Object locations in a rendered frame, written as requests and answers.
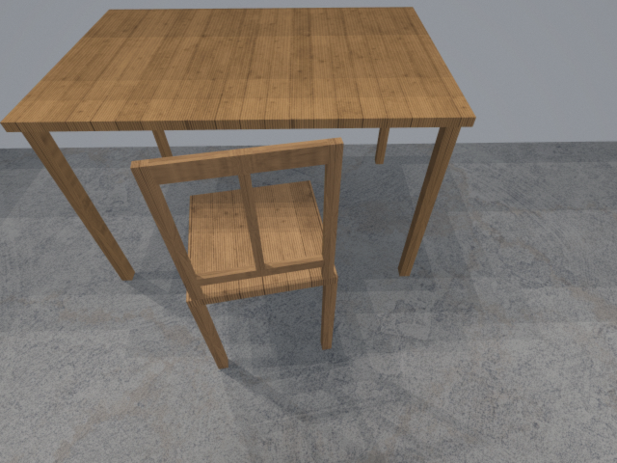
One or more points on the chair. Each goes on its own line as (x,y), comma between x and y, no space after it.
(255,240)

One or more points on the table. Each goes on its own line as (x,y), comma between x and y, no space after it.
(271,68)

